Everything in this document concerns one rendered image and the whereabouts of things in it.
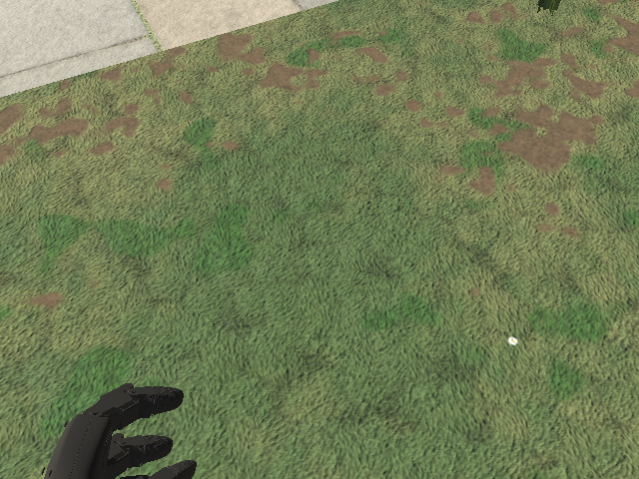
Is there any robot left hand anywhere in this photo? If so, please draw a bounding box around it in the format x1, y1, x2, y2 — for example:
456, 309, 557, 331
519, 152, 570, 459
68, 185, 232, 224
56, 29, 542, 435
42, 383, 197, 479

